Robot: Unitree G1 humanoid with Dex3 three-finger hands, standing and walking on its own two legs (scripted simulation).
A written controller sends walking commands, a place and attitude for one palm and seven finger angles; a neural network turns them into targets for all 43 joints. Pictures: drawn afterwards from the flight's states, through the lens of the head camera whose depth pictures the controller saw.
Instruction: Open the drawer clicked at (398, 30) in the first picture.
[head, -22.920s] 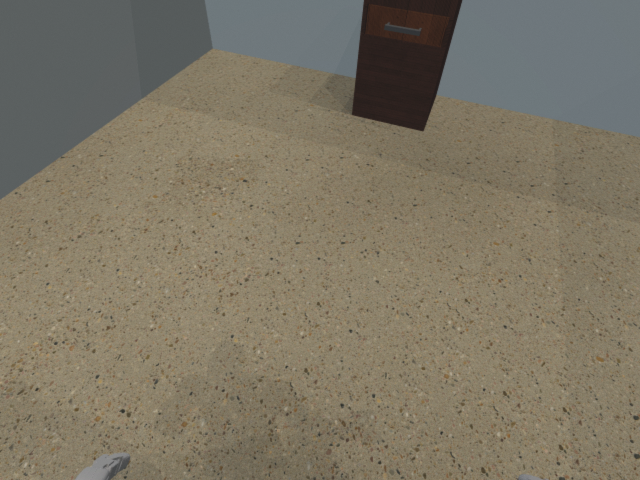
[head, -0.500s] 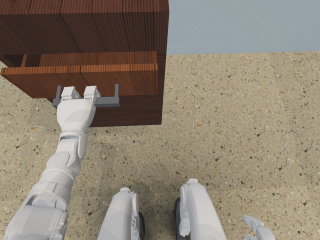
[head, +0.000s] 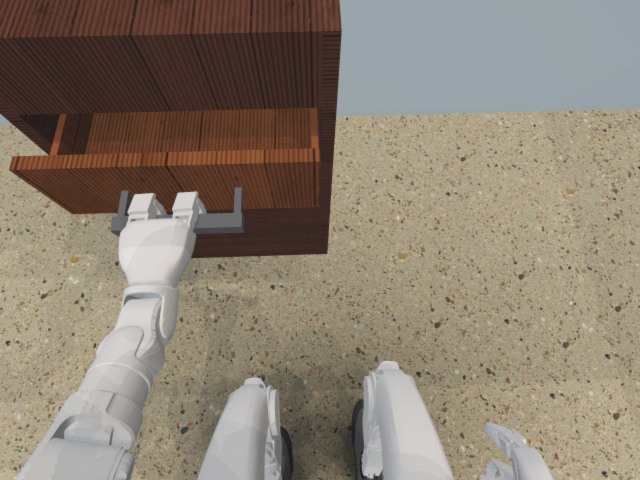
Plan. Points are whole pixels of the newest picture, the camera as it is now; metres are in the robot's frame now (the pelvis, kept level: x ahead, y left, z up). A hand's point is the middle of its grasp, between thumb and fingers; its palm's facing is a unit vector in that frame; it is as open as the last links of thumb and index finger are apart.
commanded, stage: pull the drawer open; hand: left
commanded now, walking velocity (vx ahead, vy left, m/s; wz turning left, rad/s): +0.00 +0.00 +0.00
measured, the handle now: (180, 210) +0.46 +0.19 -0.07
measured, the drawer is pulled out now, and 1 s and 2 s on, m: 0.08 0.14 0.20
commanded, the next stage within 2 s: none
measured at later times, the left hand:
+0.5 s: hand (174, 279) +0.37 +0.20 -0.09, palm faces -0.05 -0.06 -1.00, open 6.0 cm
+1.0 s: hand (172, 301) +0.34 +0.20 -0.09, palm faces -0.06 -0.06 -1.00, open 6.0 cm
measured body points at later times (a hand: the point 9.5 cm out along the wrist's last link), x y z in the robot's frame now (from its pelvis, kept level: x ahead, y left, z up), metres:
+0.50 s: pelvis +0.00 +0.00 +0.00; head +0.17 -0.01 +0.42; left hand +0.37 +0.20 -0.03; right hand +0.14 -0.26 -0.14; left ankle +0.00 +0.10 -0.57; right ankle +0.06 -0.11 -0.57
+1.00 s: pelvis +0.00 -0.01 +0.00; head +0.16 -0.02 +0.42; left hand +0.34 +0.20 -0.03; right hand +0.15 -0.26 -0.14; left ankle +0.00 +0.10 -0.57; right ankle +0.06 -0.11 -0.57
